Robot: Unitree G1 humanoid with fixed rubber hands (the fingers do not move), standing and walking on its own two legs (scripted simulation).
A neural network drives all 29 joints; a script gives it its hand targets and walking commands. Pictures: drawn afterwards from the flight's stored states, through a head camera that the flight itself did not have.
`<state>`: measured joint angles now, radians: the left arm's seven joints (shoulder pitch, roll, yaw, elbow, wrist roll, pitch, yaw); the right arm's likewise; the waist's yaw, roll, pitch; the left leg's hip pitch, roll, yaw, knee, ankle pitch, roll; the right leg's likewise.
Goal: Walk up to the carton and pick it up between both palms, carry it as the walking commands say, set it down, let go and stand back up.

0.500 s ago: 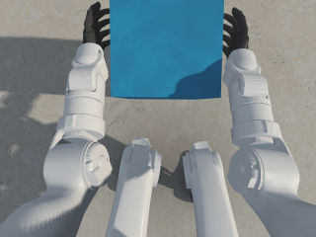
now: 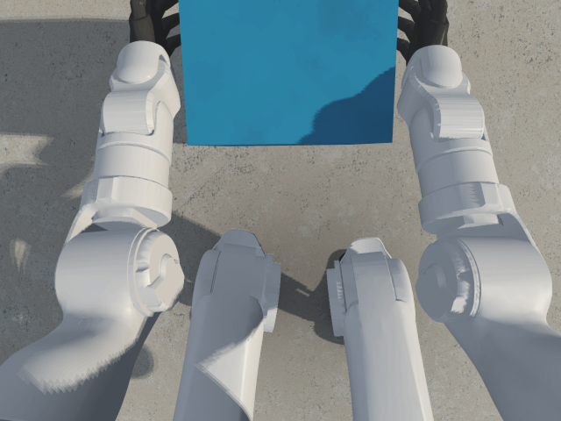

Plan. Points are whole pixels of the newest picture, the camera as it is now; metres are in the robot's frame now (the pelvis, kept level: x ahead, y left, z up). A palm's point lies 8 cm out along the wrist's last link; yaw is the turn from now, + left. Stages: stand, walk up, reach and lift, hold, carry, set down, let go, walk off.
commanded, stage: set down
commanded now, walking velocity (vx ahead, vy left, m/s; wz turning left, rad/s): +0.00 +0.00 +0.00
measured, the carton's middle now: (288, 68) +0.52 +0.05 -0.23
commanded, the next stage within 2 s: none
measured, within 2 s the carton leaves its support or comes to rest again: rests again in 0.90 s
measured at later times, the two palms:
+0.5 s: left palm (154, 51) +0.52 +0.20 -0.16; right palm (416, 52) +0.53 -0.10 -0.17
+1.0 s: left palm (164, 63) +0.51 +0.20 -0.19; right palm (411, 60) +0.53 -0.10 -0.19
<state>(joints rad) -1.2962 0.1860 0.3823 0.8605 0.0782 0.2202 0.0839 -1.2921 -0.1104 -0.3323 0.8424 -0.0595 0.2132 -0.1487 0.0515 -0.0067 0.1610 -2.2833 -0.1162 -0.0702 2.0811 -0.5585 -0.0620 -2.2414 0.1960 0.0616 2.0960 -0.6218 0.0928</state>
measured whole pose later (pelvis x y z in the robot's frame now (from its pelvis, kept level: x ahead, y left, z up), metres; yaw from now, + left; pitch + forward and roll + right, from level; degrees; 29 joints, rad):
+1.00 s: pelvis +0.00 +0.00 -0.02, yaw +0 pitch +38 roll -1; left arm -1.33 0.23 0.33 0.97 0.04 0.18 0.06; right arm -1.34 -0.15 -0.29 0.96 -0.03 0.16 -0.15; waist 0.06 -0.03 0.29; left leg -2.26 -0.07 -0.04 2.18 -0.59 -0.04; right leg -2.22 0.16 0.03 2.20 -0.65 0.06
